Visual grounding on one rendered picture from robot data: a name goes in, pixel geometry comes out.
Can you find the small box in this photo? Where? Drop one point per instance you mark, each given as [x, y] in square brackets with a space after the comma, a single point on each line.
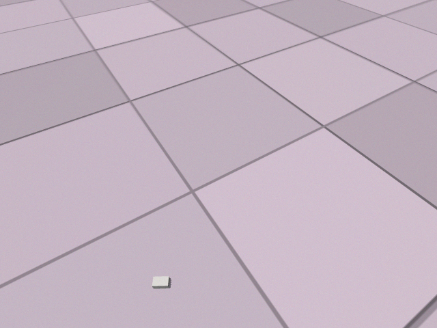
[161, 282]

